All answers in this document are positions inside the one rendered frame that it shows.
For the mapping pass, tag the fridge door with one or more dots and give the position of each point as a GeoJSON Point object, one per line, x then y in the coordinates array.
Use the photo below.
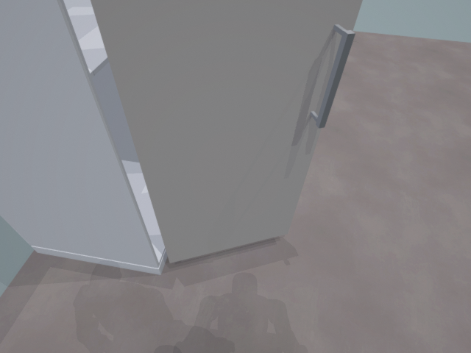
{"type": "Point", "coordinates": [218, 95]}

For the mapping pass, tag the handle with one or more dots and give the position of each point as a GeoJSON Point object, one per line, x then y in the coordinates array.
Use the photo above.
{"type": "Point", "coordinates": [346, 42]}

